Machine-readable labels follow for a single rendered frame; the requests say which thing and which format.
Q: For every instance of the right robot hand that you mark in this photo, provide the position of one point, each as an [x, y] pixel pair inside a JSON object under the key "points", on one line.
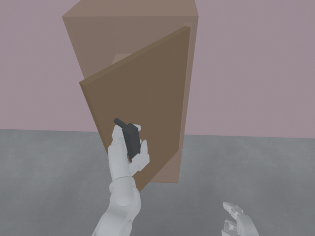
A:
{"points": [[244, 226]]}

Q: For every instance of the cupboard door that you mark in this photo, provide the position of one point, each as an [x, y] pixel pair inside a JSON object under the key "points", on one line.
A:
{"points": [[146, 88]]}

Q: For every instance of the handle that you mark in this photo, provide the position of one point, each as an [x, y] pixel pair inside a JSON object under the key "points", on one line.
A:
{"points": [[131, 136]]}

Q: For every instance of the left robot hand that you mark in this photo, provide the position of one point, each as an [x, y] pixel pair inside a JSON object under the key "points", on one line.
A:
{"points": [[117, 154]]}

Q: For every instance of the left robot forearm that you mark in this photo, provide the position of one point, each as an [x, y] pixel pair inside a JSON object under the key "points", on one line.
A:
{"points": [[125, 204]]}

